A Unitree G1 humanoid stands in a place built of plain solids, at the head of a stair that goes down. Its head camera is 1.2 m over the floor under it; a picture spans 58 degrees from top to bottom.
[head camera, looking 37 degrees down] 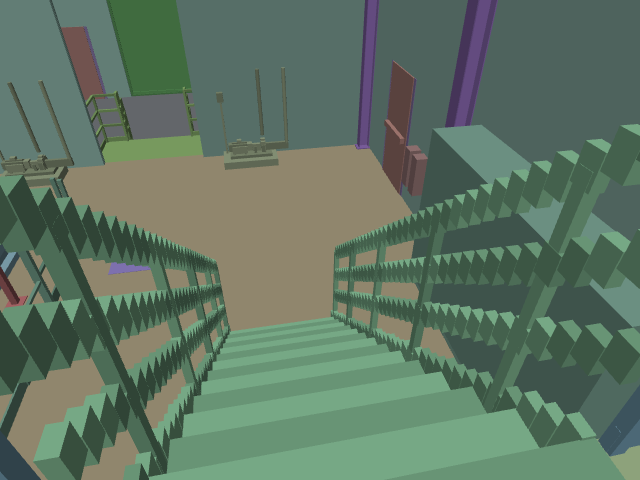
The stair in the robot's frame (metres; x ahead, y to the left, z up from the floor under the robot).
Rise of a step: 0.21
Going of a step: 0.24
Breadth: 1.35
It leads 11 degrees to the left of straight ahead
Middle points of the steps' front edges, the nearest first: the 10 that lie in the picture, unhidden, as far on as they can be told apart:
0.76 -0.08 -0.21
0.99 -0.04 -0.42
1.22 0.01 -0.63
1.45 0.05 -0.84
1.69 0.10 -1.05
1.92 0.14 -1.26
2.15 0.19 -1.47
2.38 0.23 -1.68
2.61 0.27 -1.89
2.85 0.32 -2.10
